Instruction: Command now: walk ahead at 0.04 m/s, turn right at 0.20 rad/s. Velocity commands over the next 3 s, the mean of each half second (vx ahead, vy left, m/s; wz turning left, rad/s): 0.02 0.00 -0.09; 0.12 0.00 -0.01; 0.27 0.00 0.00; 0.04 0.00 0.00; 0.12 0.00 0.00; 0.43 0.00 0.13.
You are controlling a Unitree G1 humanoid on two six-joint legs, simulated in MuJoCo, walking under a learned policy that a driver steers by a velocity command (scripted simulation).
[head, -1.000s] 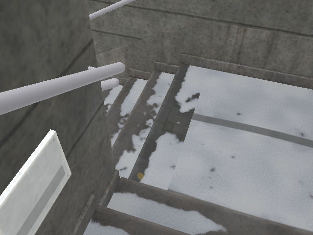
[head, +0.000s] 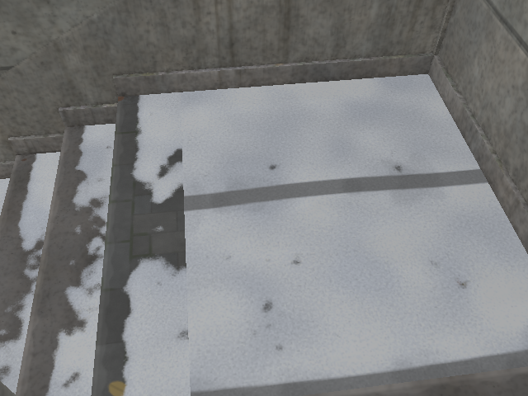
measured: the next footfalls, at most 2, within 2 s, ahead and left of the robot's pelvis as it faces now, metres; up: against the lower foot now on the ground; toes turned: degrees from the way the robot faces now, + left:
left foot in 0.04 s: +0.08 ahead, +0.14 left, +0.00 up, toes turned +4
left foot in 1.34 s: +0.40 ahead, +0.12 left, -0.17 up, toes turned +2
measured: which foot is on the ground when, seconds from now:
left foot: up 0.00-0.02, down 0.04-0.98, up 1.00-1.00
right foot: down 0.00-1.00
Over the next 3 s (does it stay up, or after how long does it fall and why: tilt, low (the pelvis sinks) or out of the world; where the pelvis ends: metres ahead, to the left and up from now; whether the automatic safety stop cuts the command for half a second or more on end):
stays up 0.71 -0.09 -0.33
